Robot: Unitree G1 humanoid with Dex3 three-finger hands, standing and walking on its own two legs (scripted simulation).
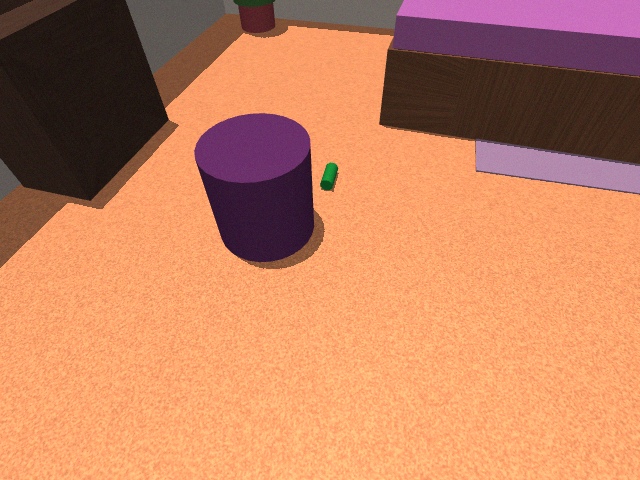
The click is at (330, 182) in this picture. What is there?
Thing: lying can
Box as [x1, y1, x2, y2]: [320, 163, 337, 189]
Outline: 334,163 328,163 326,165 320,183 321,187 324,189 330,189 332,187 337,170 337,166
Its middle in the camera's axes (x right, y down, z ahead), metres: +0.05 -0.32 +1.88
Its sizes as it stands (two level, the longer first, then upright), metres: 0.138 0.063 0.063
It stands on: the floor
